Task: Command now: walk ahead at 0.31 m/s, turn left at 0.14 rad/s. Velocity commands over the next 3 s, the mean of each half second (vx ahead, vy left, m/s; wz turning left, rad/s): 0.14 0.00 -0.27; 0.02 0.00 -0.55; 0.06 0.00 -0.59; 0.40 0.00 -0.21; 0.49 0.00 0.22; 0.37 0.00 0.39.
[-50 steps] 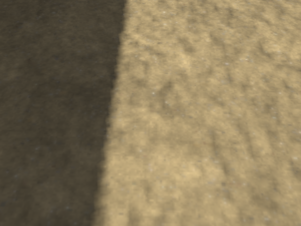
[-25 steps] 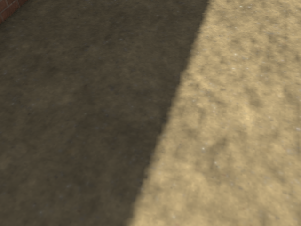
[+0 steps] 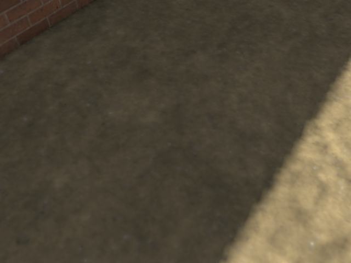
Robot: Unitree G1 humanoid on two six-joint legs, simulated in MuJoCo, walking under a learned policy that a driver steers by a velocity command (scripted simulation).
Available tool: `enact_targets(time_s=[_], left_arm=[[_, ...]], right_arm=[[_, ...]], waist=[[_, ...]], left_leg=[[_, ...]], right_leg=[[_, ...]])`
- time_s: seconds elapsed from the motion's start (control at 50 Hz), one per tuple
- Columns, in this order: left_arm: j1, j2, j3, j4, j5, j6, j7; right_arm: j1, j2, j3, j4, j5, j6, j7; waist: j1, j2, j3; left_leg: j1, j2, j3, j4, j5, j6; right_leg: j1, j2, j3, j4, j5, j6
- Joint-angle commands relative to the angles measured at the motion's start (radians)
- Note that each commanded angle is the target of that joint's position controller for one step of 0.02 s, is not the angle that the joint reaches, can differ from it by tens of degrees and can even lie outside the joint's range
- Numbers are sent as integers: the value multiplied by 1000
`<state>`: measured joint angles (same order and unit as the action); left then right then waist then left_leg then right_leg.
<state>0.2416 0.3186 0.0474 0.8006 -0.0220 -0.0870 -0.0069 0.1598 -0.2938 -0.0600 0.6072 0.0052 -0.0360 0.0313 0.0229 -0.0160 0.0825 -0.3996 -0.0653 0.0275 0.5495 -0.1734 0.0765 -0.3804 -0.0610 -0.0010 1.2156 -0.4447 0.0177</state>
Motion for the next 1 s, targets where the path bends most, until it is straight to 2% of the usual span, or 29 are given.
enact_targets(time_s=[0.02,0.06,0.1,0.14,0.18,0.26,0.32,0.34,0.36,0.38,0.4,0.42,0.44,0.46,0.48,0.5,0.54,0.64,0.72,0.78,0.8,0.82,0.84,0.86,0.88,0.9,0.92,0.96,1.0], left_arm=[[31,121,27,-49,6,2,4],[76,78,18,-24,9,30,9],[59,52,12,-27,15,42,15],[18,37,7,-33,15,41,10],[-43,41,7,-56,12,38,1],[-97,64,21,-106,13,45,-21],[-86,67,31,-133,16,53,-40],[-50,68,37,-130,15,52,-43],[16,99,53,-119,19,47,-38],[85,197,81,-123,26,46,-20],[100,273,93,-137,44,50,-10],[105,185,71,-153,39,51,-9],[34,160,65,-171,31,51,-7],[-15,137,62,-178,14,58,-2],[-52,118,55,-188,3,69,6],[-72,117,53,-194,7,78,13],[-78,132,62,-205,20,92,22],[-78,160,78,-219,16,110,43],[-92,155,79,-232,15,124,39],[-113,137,73,-241,0,136,43],[-84,95,61,-244,5,137,42],[-84,72,57,-280,1,128,38],[-62,152,81,-262,21,115,36],[-36,186,98,-234,11,117,32],[-9,170,99,-206,9,127,34],[-2,147,94,-197,12,137,37],[-7,119,85,-199,9,143,35],[-62,92,73,-229,-4,143,30],[-118,76,64,-258,-5,141,26]], right_arm=[[41,-93,-22,-35,-16,-26,-9],[20,-103,-24,-4,-22,-42,-13],[-1,-105,-24,23,-27,-48,-22],[-16,-99,-20,41,-32,-44,-32],[1,-112,-24,64,-34,-34,-42],[18,-133,-34,102,-16,3,-55],[4,-138,-41,107,5,32,-68],[-10,-136,-42,105,14,38,-75],[11,-127,-41,109,15,40,-80],[30,-113,-36,89,-12,31,-82],[69,-45,-12,57,-44,24,-70],[37,-84,-16,76,-31,21,-54],[-5,-104,-23,65,0,25,-49],[-23,-99,-24,73,-1,32,-56],[-42,-111,-30,72,-11,41,-66],[-39,-106,-32,70,-10,49,-69],[-14,-76,-25,78,-5,50,-71],[-22,-69,-22,88,-3,43,-70],[-23,-83,-29,83,3,23,-56],[54,-97,-43,107,2,5,-44],[81,-165,-60,104,-15,7,-49],[55,-250,-77,107,-44,19,-53],[10,-194,-64,72,-63,13,-54],[-46,-140,-48,52,-52,11,-61],[-85,-115,-41,44,-33,12,-65],[-90,-101,-36,42,-16,13,-69],[-78,-98,-31,44,-11,17,-74],[-32,-106,-33,53,-19,28,-82],[17,-127,-41,62,-22,37,-87]], waist=[[-12,52,-178],[16,54,-167],[22,69,-146],[4,88,-139],[-30,88,-133],[-52,85,-112],[-38,96,-105],[-13,90,-117],[16,52,-158],[28,-104,-234],[-11,-294,-320],[40,-165,-432],[25,-108,-342],[7,-28,-275],[-4,-11,-221],[-27,-47,-201],[-35,-101,-198],[-14,-126,-226],[-4,-159,-205],[-48,-145,-196],[-36,-25,-204],[8,294,-141],[-7,265,-141],[16,184,-134],[29,143,-118],[18,139,-109],[8,140,-101],[-27,161,-98],[-66,182,-116]], left_leg=[[278,303,-270,-236,602,198],[195,290,-175,-279,694,201],[170,264,-80,-298,712,180],[176,227,5,-306,664,146],[224,239,25,-308,630,137],[340,301,10,-246,580,136],[376,330,-4,-129,588,114],[368,314,14,-52,620,88],[333,260,51,79,623,39],[186,158,104,321,385,-41],[-157,-41,60,641,-465,-122],[-182,-8,-136,738,-517,-113],[-233,24,-140,759,-452,-106],[-252,54,-132,708,-390,-108],[-241,74,-129,639,-339,-116],[-180,74,-121,572,-300,-123],[-125,46,-100,453,-264,-144],[-32,30,-114,256,-177,-165],[14,21,-120,121,-172,-145],[180,42,-102,-151,-22,-99],[277,212,-245,-222,-22,-38],[268,400,-500,-288,96,114],[211,480,-557,-289,161,199],[193,430,-454,-266,179,173],[196,359,-348,-245,170,123],[226,328,-293,-233,175,103],[232,313,-245,-228,226,104],[283,294,-180,-231,263,117],[369,321,-171,-224,299,136]], right_leg=[[-179,-76,56,-24,55,9],[-118,-62,43,-96,117,35],[-111,-51,49,-215,219,48],[-81,-39,39,-358,362,46],[-87,-26,29,-449,451,42],[-152,-18,16,-527,359,19],[-151,7,-19,-574,236,-18],[-93,30,-39,-643,269,-40],[35,55,-31,-737,429,-75],[229,-72,183,-758,890,-150],[483,-311,552,-765,1182,-386],[508,-301,571,-797,1021,-403],[440,-262,474,-809,893,-363],[365,-216,416,-828,754,-312],[284,-189,384,-852,652,-283],[207,-149,355,-874,582,-263],[168,-110,332,-886,560,-253],[131,-87,369,-881,405,-235],[132,-80,457,-870,309,-218],[79,-23,458,-797,283,-159],[-22,44,382,-660,117,-103],[-224,216,159,-459,-116,-43],[-230,154,169,-206,-167,-1],[-219,137,172,-103,-105,11],[-222,129,153,-55,-48,29],[-253,123,146,-6,6,46],[-262,118,130,20,28,61],[-281,101,77,-46,67,81],[-292,72,60,-148,66,96]])
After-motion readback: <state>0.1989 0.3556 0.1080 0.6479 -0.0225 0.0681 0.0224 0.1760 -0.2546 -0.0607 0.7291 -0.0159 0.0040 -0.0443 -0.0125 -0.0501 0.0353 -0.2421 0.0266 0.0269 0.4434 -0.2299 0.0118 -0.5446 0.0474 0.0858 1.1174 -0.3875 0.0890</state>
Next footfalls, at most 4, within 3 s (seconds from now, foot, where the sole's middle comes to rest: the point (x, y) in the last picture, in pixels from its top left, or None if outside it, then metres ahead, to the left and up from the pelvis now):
0.36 right None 0.25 -0.15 -0.76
0.80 left None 0.30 0.08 -0.76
1.22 right None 0.15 -0.13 -0.76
1.68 left None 0.37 -0.04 -0.76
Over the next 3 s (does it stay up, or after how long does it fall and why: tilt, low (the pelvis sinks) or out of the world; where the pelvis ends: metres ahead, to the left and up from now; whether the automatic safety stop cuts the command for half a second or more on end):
stays up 0.68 -0.54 0.02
